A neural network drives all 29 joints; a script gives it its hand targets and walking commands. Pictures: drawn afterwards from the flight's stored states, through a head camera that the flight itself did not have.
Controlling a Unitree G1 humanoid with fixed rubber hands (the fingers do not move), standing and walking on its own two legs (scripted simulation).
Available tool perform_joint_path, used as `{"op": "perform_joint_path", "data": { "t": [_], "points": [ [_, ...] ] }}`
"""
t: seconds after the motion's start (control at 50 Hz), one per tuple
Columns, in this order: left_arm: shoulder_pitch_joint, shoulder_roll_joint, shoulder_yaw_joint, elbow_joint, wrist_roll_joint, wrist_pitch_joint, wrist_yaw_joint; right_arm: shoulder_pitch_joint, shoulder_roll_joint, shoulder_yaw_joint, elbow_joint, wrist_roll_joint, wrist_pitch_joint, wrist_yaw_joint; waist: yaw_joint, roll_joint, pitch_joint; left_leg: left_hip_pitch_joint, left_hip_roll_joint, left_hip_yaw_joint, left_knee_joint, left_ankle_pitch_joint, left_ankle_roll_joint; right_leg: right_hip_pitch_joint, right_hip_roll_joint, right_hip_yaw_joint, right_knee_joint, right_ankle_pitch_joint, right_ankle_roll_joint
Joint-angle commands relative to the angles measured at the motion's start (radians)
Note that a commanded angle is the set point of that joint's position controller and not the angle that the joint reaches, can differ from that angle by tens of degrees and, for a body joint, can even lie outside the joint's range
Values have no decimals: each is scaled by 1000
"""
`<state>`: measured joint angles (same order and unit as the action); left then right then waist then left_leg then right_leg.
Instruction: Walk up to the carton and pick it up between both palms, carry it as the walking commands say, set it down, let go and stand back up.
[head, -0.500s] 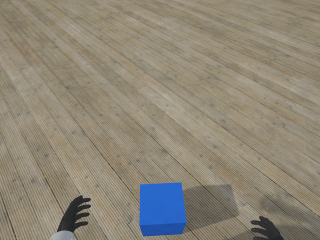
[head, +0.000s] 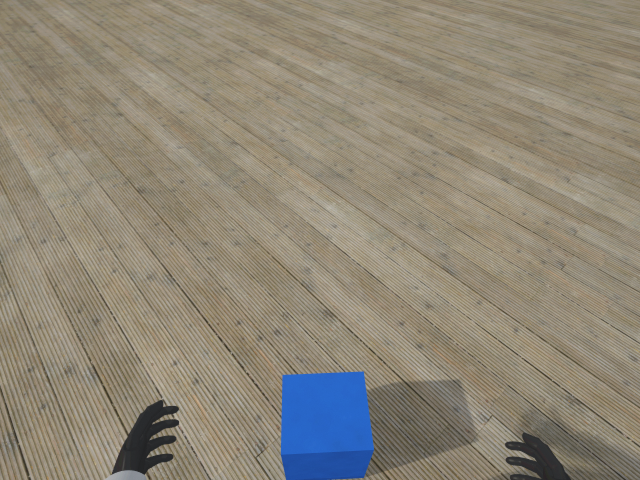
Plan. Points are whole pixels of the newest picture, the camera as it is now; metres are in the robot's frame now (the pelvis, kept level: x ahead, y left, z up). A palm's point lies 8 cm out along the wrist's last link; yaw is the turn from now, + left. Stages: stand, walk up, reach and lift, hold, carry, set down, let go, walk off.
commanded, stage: stand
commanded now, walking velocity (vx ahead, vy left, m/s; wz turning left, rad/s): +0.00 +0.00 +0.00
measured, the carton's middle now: (324, 427) +0.40 +0.02 -0.64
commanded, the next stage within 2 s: none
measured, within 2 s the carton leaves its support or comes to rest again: neither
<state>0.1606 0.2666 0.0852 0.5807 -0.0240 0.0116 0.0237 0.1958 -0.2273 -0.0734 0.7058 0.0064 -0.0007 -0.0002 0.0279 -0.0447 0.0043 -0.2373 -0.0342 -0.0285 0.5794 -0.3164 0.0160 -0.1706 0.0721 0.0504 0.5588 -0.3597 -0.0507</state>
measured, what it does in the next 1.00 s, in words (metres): stands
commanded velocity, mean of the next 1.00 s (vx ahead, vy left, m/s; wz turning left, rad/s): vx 0.00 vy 0.00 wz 0.00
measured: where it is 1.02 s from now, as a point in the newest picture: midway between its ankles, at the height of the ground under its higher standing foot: outside the picture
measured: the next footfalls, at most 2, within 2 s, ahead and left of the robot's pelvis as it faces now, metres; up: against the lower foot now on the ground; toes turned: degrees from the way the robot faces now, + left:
none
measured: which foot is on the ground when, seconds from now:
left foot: down 0.00-1.00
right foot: down 0.00-1.00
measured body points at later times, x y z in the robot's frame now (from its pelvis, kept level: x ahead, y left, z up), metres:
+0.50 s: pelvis +0.00 +0.00 +0.00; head +0.01 +0.02 +0.45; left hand +0.17 +0.28 -0.08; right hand +0.14 -0.26 -0.09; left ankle +0.00 +0.11 -0.73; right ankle -0.04 -0.09 -0.73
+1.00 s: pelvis -0.01 +0.00 +0.00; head +0.00 +0.02 +0.45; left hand +0.16 +0.28 -0.08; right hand +0.14 -0.26 -0.09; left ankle +0.00 +0.11 -0.73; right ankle -0.04 -0.09 -0.73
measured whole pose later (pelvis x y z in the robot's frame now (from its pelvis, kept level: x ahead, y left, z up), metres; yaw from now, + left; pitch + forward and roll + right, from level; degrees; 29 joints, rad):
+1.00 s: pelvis -0.01 +0.00 +0.00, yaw +0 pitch -2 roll +0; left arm 0.16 0.28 0.09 0.60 -0.02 -0.02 0.02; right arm 0.20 -0.24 -0.07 0.72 0.01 -0.02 0.00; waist 0.03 -0.03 0.04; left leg -0.24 -0.03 -0.03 0.58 -0.30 0.02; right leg -0.17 0.07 0.05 0.55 -0.34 -0.05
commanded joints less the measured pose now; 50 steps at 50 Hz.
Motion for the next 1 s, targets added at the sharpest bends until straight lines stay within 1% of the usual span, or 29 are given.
{"op": "perform_joint_path", "data": {
  "t": [0.0,0.02,0.08,0.14,0.18,0.38,0.42,0.5,0.6,0.68,0.7,0.76,0.78,0.98],
  "points": [
    [-39,200,27,23,73,-36,-1,-100,-235,-38,-67,-65,-36,-15,-18,83,36,-30,104,-155,-173,65,38,-52,-134,133,-197,62,4],
    [-32,198,26,26,73,-38,-1,-109,-238,-39,-67,-64,-37,-15,-14,81,27,-27,106,-159,-175,57,40,-45,-134,132,-196,64,4],
    [-39,202,26,24,72,-44,-5,-105,-242,-40,-65,-62,-42,-14,-15,76,22,-31,106,-163,-180,62,41,-34,-135,133,-190,75,4],
    [-32,204,25,28,72,-47,-6,-110,-245,-42,-64,-59,-44,-12,-11,79,14,-23,102,-158,-171,88,42,-23,-139,135,-189,99,2],
    [-36,209,24,29,69,-49,-6,-98,-240,-41,-59,-56,-45,-12,-17,74,8,-7,103,-156,-161,130,42,-22,-142,137,-186,130,3],
    [-25,219,22,35,60,-49,1,-80,-240,-43,-49,-48,-40,-14,-19,51,-50,47,97,-127,-108,289,41,16,-158,130,-154,314,5],
    [-21,218,22,35,59,-50,2,-78,-239,-42,-48,-48,-38,-14,-16,64,-58,51,98,-125,-102,307,42,24,-160,130,-148,330,5],
    [-27,220,21,36,58,-50,1,-85,-240,-40,-49,-48,-39,-15,-17,51,-53,48,98,-126,-107,292,43,19,-158,127,-151,309,2],
    [-27,220,22,36,59,-51,2,-84,-244,-40,-49,-47,-40,-13,-18,65,-37,41,98,-125,-114,271,43,8,-158,132,-157,283,-3],
    [-25,220,24,39,59,-53,2,-81,-243,-40,-44,-48,-41,-13,-19,62,-32,38,101,-129,-117,269,45,7,-160,138,-160,276,-4],
    [-25,223,25,38,58,-55,1,-85,-247,-40,-46,-47,-42,-13,-18,73,-27,40,99,-130,-120,269,44,1,-162,140,-161,274,-5],
    [-30,222,24,39,59,-57,1,-90,-242,-39,-47,-46,-45,-12,-18,63,-33,39,101,-132,-121,272,45,8,-160,135,-158,270,-7],
    [-30,223,24,38,59,-57,1,-86,-245,-38,-48,-46,-45,-11,-20,70,-30,35,102,-133,-119,269,47,6,-159,137,-159,271,-7],
    [-35,227,24,42,59,-62,-2,-88,-247,-40,-44,-46,-48,-9,-21,67,-22,32,100,-132,-127,252,47,3,-161,140,-163,248,-11]
  ]
}}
